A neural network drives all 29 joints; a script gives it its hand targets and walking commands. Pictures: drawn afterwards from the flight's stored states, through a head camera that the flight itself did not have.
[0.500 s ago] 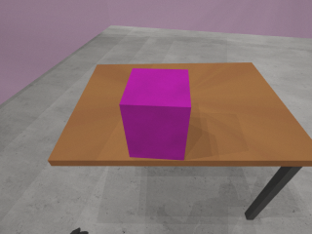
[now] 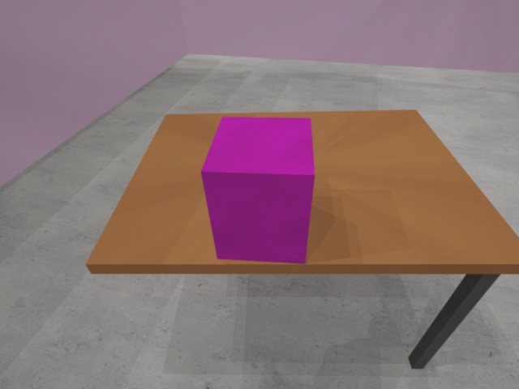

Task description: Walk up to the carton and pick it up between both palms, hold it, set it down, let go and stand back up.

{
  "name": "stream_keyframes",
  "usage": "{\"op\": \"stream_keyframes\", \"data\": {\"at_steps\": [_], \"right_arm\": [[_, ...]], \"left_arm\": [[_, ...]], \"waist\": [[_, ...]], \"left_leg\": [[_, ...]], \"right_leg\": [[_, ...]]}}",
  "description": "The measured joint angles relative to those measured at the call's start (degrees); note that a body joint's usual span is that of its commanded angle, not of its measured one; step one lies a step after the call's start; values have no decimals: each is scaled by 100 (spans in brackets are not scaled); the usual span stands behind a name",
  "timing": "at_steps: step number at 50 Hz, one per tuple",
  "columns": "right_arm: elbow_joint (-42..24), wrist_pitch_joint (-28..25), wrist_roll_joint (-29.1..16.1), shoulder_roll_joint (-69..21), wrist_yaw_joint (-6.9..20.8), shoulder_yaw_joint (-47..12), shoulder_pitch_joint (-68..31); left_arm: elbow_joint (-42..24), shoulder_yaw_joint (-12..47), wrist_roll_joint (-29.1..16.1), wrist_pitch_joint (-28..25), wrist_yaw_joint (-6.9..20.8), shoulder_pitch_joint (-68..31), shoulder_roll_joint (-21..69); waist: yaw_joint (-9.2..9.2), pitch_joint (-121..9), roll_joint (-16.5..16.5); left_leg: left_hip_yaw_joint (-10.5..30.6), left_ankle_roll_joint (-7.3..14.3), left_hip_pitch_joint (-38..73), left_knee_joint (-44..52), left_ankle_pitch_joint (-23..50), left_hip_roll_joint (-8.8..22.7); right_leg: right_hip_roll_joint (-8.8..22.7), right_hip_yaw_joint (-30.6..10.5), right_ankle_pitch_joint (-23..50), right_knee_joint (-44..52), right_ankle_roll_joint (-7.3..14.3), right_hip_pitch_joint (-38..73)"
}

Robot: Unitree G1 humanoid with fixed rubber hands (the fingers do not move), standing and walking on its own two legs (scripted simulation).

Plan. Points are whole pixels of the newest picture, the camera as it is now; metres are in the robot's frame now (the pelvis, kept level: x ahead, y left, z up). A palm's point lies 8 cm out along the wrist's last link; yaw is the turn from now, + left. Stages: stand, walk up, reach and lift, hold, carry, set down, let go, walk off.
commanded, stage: stand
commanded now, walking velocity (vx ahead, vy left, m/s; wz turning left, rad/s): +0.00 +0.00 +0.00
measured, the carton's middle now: (263, 189) +0.56 +0.00 +0.03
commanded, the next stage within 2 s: none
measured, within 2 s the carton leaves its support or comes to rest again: neither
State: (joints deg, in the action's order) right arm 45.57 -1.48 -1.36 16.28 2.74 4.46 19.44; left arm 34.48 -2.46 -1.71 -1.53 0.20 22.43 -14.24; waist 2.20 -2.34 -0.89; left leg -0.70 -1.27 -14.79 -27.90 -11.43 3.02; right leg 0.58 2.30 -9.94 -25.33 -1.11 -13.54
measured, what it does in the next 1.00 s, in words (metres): stands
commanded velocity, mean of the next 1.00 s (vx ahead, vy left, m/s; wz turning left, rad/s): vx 0.00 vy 0.00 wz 0.00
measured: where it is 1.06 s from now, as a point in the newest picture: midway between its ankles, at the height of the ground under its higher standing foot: outside the picture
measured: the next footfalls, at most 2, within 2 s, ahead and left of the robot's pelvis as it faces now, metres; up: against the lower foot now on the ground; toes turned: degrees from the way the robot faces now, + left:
none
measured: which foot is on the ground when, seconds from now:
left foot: down 0.00-1.00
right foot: down 0.00-1.00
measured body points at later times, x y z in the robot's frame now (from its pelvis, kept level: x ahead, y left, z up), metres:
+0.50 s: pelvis +0.01 +0.00 +0.00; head -0.01 +0.00 +0.45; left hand +0.12 +0.26 -0.10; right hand +0.08 -0.28 -0.11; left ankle +0.04 +0.13 -0.74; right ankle +0.04 -0.12 -0.74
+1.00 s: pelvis +0.01 +0.00 +0.00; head -0.01 +0.00 +0.45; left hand +0.12 +0.26 -0.10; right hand +0.09 -0.28 -0.11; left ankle +0.04 +0.13 -0.74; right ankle +0.04 -0.12 -0.74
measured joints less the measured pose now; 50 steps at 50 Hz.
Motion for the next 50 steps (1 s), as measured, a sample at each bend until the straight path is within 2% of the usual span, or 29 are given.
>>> {"op": "stream_keyframes", "data": {"at_steps": [50], "right_arm": [[0, -19, 1, 30, -53, -116, -202]], "left_arm": [[0, 0, 1, -59, 0, 8, -1]], "waist": [[0, 0, -7]], "left_leg": [[-1, 0, 0, 0, -65, 0]], "right_leg": [[1, 0, -89, -6, 8, 0]]}}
